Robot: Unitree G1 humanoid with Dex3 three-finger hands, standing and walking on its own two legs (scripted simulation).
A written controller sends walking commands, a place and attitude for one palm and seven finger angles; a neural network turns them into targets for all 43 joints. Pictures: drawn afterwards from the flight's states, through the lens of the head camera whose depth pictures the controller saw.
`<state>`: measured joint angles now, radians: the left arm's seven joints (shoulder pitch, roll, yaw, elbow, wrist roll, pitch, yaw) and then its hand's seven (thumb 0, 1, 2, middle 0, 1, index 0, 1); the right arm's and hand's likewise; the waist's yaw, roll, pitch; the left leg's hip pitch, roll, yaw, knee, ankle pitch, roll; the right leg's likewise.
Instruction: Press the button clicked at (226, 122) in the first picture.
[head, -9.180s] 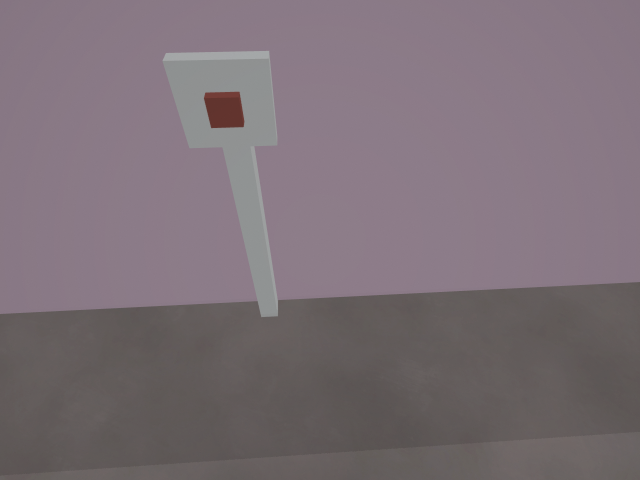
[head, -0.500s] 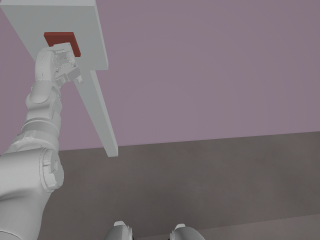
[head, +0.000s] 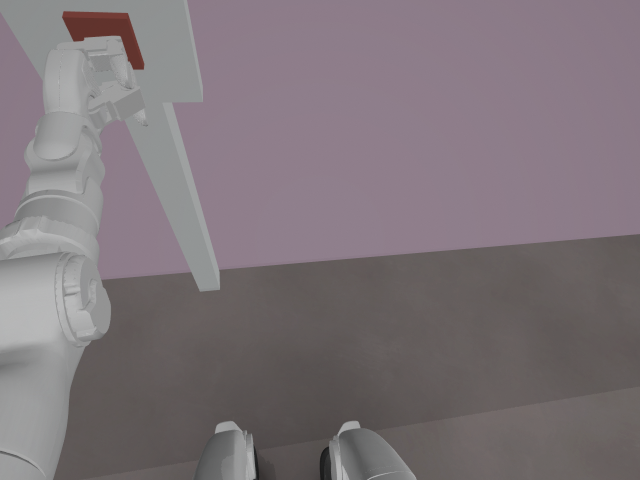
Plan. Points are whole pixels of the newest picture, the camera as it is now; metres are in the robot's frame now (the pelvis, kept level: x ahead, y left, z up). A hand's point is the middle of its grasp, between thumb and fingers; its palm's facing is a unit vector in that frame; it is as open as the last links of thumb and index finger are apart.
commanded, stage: pull the fist back off the button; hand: left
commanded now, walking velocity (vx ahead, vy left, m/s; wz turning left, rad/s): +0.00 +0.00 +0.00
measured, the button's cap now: (107, 37) +0.60 +0.18 +0.15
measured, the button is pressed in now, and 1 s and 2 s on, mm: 9 0 0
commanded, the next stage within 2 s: draw the hand back to the body in 1.00 s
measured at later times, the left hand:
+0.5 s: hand (141, 107) +0.53 +0.15 +0.12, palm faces +0.02 -1.00 -0.01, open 2.8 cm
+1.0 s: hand (142, 164) +0.45 +0.15 +0.11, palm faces +0.03 -1.00 -0.02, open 3.1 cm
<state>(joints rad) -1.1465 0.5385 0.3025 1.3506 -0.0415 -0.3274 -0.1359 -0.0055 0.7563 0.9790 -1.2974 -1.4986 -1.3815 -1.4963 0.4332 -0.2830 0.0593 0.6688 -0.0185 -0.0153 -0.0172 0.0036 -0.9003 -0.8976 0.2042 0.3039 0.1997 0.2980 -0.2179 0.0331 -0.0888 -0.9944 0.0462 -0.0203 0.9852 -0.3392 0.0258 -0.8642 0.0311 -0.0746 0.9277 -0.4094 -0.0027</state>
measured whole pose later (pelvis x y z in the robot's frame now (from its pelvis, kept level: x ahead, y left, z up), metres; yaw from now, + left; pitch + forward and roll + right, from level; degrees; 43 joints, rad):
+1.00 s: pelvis +0.05 -0.02 +0.03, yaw +0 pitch +11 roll -1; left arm -0.47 0.25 0.20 0.71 -0.18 -0.30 -0.13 0.01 0.90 0.90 -1.30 -1.50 -1.30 -1.50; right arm 0.29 -0.26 0.01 0.59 0.04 0.03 -0.01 0.01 -0.90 -0.90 0.20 0.30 0.20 0.30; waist -0.05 0.04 -0.10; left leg -0.65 0.04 0.01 0.84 -0.38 0.00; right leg -0.55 0.03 -0.04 0.81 -0.45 -0.02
